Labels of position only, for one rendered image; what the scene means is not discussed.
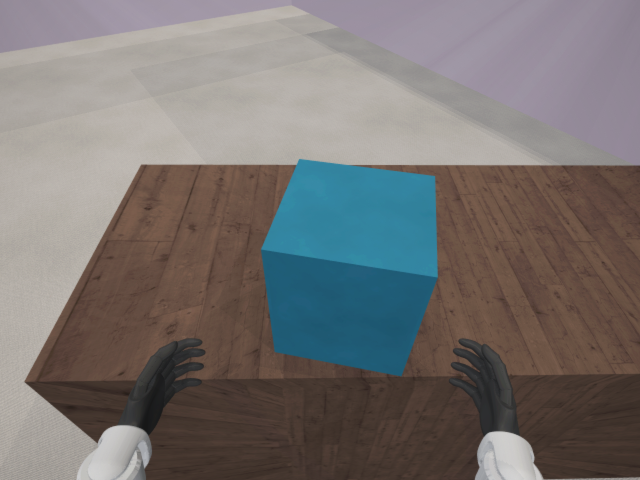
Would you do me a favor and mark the left robot forearm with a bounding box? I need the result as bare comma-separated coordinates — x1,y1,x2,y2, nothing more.
77,425,152,480

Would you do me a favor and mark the robot right hand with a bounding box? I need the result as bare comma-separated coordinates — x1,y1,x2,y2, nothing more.
449,338,520,436

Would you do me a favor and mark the carton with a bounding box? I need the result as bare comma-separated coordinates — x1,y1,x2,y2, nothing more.
261,159,438,376

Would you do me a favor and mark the robot left hand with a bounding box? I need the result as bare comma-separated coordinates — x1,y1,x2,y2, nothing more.
117,338,205,436

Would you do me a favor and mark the pedestal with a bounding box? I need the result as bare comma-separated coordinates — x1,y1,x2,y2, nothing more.
24,165,640,480

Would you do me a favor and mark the right robot forearm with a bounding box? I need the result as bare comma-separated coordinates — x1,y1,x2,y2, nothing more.
475,431,544,480

